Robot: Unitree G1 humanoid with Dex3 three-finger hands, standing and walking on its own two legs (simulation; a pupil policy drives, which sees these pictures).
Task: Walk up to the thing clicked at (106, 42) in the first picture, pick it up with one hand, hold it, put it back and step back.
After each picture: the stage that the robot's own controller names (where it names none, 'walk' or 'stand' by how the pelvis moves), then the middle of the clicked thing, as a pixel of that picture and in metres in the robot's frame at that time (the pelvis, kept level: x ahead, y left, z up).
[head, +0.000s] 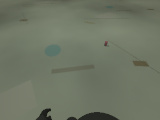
stand; (105, 43) +1.79 -0.37 -0.72
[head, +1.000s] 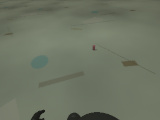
walk; (93, 47) +1.70 +0.03 -0.70
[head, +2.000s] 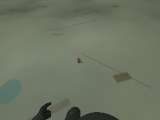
walk; (78, 60) +1.15 +0.26 -0.71
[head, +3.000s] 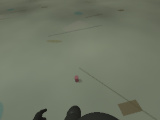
walk; (76, 79) +0.72 +0.25 -0.72
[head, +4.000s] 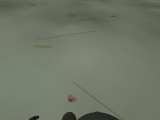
walk; (70, 98) +0.42 +0.19 -0.70
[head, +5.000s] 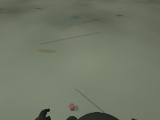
stand; (72, 107) +0.30 +0.20 -0.72
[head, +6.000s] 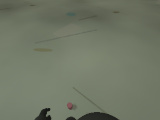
stand; (70, 106) +0.29 +0.21 -0.72
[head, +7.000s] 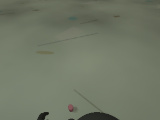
stand; (70, 108) +0.30 +0.21 -0.73
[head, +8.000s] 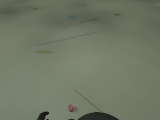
stand; (70, 108) +0.29 +0.21 -0.73
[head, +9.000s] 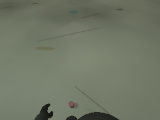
go down; (71, 104) +0.30 +0.21 -0.72
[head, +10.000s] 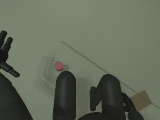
go down; (59, 66) +0.39 +0.22 -0.30
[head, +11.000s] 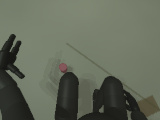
close in; (63, 68) +0.38 +0.22 -0.30
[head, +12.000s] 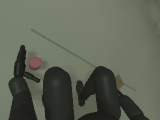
close in; (35, 64) +0.37 +0.25 -0.22
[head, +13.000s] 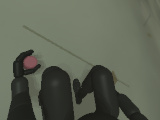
close; (29, 63) +0.37 +0.26 -0.22
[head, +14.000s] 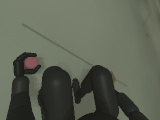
lift; (30, 63) +0.36 +0.25 -0.23
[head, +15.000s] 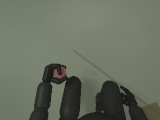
lift; (60, 74) +0.30 +0.21 -0.05
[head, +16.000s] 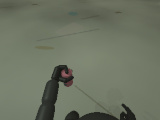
lift; (67, 77) +0.32 +0.16 +0.03
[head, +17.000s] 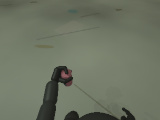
hold; (67, 78) +0.32 +0.17 +0.01
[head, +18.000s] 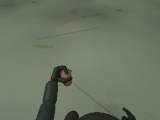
hold; (66, 77) +0.32 +0.17 +0.01
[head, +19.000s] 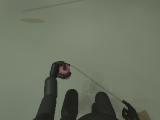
crouch; (65, 72) +0.36 +0.17 -0.06
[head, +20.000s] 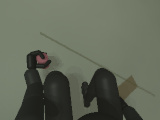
lower; (43, 61) +0.40 +0.23 -0.19
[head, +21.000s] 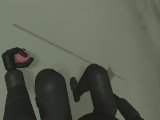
lower; (22, 59) +0.40 +0.26 -0.23
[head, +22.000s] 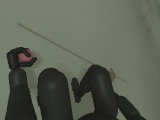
lower; (26, 58) +0.40 +0.26 -0.23
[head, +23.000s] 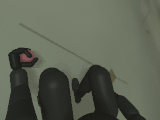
lower; (27, 58) +0.39 +0.26 -0.23
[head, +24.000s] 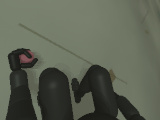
rest; (27, 59) +0.39 +0.26 -0.23
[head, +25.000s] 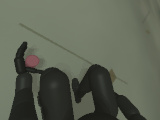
withdraw; (31, 62) +0.38 +0.24 -0.23
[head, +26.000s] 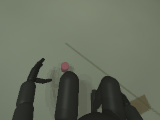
walk; (64, 67) +0.40 +0.20 -0.29
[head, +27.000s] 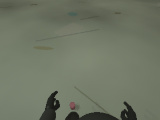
stand; (72, 106) +0.31 +0.15 -0.65
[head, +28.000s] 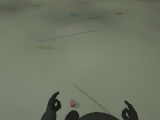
stand; (72, 103) +0.34 +0.17 -0.66
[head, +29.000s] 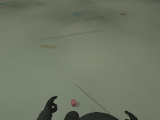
stand; (73, 102) +0.34 +0.16 -0.68
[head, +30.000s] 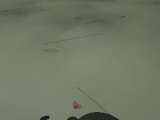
walk; (75, 104) +0.35 +0.17 -0.72
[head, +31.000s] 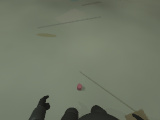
walk; (79, 87) +0.45 +0.08 -0.70
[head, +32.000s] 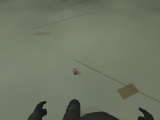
walk; (75, 71) +0.71 +0.23 -0.68
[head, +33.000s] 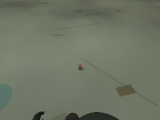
stand; (80, 67) +0.97 +0.18 -0.70
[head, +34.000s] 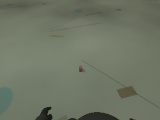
stand; (80, 68) +0.93 +0.16 -0.73
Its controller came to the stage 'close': yes
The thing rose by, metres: 0.72
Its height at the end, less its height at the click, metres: +0.00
